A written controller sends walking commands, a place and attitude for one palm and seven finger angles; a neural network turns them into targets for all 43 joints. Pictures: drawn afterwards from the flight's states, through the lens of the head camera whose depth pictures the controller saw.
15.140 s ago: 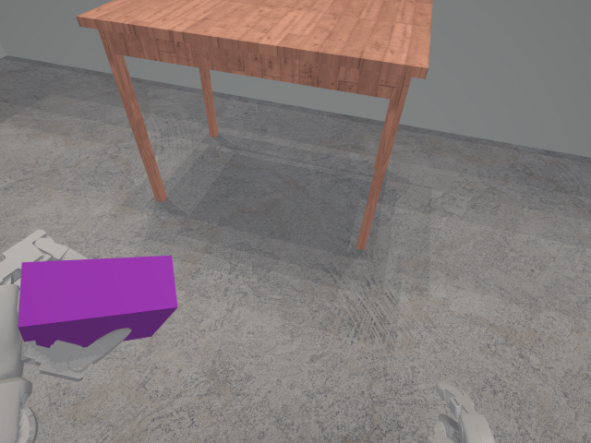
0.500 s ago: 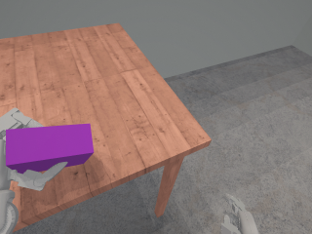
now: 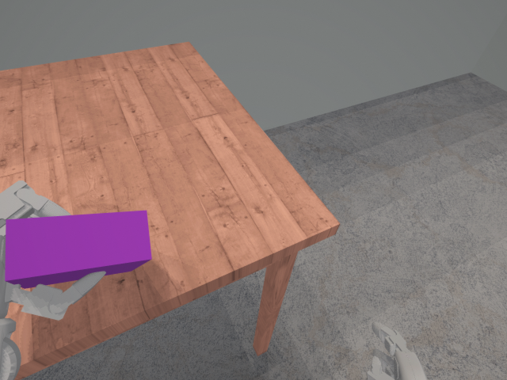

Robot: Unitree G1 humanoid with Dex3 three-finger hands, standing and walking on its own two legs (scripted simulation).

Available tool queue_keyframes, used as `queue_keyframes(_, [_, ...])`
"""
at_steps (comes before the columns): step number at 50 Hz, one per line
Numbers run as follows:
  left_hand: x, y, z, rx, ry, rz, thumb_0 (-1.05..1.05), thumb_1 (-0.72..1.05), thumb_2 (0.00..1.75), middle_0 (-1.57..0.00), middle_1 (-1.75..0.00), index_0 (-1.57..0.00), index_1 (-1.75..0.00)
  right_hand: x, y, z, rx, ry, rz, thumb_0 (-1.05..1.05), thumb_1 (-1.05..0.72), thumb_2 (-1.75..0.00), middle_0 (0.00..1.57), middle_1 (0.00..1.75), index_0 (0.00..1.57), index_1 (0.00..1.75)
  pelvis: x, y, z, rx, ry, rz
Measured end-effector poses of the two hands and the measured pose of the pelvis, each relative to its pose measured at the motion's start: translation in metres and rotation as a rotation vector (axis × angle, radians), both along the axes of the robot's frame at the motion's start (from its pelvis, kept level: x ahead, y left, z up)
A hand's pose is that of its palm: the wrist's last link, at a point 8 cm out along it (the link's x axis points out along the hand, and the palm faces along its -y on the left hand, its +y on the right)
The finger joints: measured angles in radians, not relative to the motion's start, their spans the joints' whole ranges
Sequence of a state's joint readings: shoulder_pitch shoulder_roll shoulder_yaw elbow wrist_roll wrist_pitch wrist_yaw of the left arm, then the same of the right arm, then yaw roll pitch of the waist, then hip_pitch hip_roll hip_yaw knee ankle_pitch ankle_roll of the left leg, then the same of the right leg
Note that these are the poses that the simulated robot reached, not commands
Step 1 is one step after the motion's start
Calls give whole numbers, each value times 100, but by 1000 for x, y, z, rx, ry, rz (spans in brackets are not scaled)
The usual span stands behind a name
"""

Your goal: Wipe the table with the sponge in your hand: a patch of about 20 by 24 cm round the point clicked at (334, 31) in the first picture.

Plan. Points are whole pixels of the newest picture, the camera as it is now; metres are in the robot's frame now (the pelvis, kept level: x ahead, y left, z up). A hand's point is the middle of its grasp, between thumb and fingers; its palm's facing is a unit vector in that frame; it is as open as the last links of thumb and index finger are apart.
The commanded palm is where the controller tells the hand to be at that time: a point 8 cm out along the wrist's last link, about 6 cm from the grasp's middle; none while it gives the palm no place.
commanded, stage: come to a stop and stand still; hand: left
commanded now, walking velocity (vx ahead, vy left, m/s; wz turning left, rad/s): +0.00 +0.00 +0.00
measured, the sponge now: (102, 249) +0.23 +0.21 +0.15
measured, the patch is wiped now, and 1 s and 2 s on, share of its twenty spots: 0.00 0.00 0.00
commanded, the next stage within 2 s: look again from close up in 0.56 s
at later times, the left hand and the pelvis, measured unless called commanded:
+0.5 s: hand (55, 244) +0.22 +0.25 +0.17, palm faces +0.40 -0.87 -0.29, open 9.4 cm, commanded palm +0.16 +0.28 +0.18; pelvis +0.00 +0.00 +0.00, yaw +0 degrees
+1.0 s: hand (49, 245) +0.22 +0.26 +0.17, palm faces +0.39 -0.87 -0.31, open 9.4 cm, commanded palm +0.16 +0.29 +0.18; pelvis +0.00 +0.01 +0.00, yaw +1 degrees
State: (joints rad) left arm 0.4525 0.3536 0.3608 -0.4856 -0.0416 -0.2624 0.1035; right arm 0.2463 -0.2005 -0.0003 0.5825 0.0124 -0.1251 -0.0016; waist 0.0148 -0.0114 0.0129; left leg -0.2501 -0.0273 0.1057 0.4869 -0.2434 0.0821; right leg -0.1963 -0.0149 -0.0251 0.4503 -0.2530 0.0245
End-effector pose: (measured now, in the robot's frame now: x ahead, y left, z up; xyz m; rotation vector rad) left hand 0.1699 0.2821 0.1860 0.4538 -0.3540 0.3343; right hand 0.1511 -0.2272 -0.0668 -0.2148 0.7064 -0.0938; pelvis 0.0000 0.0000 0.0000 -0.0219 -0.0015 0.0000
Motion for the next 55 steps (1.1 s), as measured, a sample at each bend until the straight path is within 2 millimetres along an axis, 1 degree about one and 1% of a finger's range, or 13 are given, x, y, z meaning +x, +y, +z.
queue_keyframes(3, [-1,6,-7,-52,-7,24,-1,-43,106,-77,-139,-77,-140,2,-1,3,-19,2,6,1,-90,-89,21,30,20,30,1,-3,1,-2,-5,6])
queue_keyframes(6, [2,9,-10,-89,-23,52,-2,-43,106,-78,-138,-78,-140,6,-2,7,-32,-9,18,1,-90,-89,21,30,20,30,-1,-5,2,-5,-10,9])
queue_keyframes(11, [7,8,-10,-94,-23,60,-2,-44,106,-79,-137,-79,-139,14,-2,14,-38,-41,29,1,-90,-89,21,30,20,30,-1,-6,3,-9,-12,7])
queue_keyframes(17, [8,6,-9,-81,-11,41,-1,-43,106,-78,-138,-78,-140,19,0,19,-42,-54,25,1,-90,-89,21,30,20,30,0,-4,4,-11,-10,6])
queue_keyframes(23, [10,8,-9,-84,1,22,-1,-43,106,-78,-139,-78,-141,18,5,17,-40,-33,18,1,-90,-89,21,30,20,30,1,0,4,-11,-9,6])
queue_keyframes(36, [11,12,-7,-73,12,-2,-2,-43,106,-78,-138,-78,-141,7,15,8,-20,13,-6,1,-90,-89,21,30,20,30,0,8,3,-11,-9,6])
queue_keyframes(43, [9,14,-7,-76,17,4,-2,-43,106,-78,-138,-78,-141,6,16,6,-19,18,-13,1,-90,-89,21,30,20,30,0,10,3,-11,-10,9])
queue_keyframes(53, [8,14,-7,-74,19,17,-2,-43,106,-78,-138,-78,-141,8,12,7,-21,14,-20,1,-90,-89,21,30,20,30,2,8,3,-11,-10,11])
queue_keyframes(54, [10,14,-1,-33,3,6,-2,-43,106,-78,-138,-78,-140,9,14,7,-39,17,0,1,-90,-89,21,30,20,30,0,7,2,-14,-9,29])
queue_keyframes(55, [15,18,9,48,-20,5,-2,-43,106,-79,-138,-78,-140,9,15,6,-62,21,45,1,-90,-89,20,30,20,30,-2,5,1,-12,-10,53])
